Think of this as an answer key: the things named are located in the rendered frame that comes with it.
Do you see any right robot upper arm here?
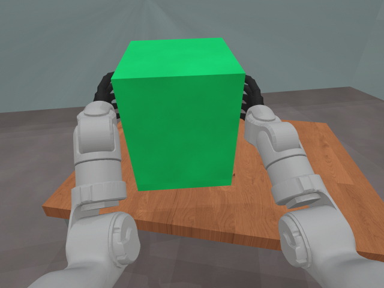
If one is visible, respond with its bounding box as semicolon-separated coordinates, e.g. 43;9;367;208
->
278;204;384;288

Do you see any robot right hand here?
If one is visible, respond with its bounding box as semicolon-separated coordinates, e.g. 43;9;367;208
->
240;75;264;120

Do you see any table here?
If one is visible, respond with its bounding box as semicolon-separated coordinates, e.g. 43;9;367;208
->
42;118;384;262

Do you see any robot right forearm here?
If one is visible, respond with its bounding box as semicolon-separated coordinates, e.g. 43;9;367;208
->
244;105;356;248

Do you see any robot left forearm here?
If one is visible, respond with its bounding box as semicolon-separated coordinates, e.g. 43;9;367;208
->
65;101;127;261

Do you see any left robot upper arm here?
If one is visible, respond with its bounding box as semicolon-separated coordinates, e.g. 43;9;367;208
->
27;211;140;288

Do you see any carton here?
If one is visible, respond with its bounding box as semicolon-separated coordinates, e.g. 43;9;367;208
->
111;38;245;191

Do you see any robot left hand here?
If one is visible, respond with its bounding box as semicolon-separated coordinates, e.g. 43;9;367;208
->
93;72;120;119

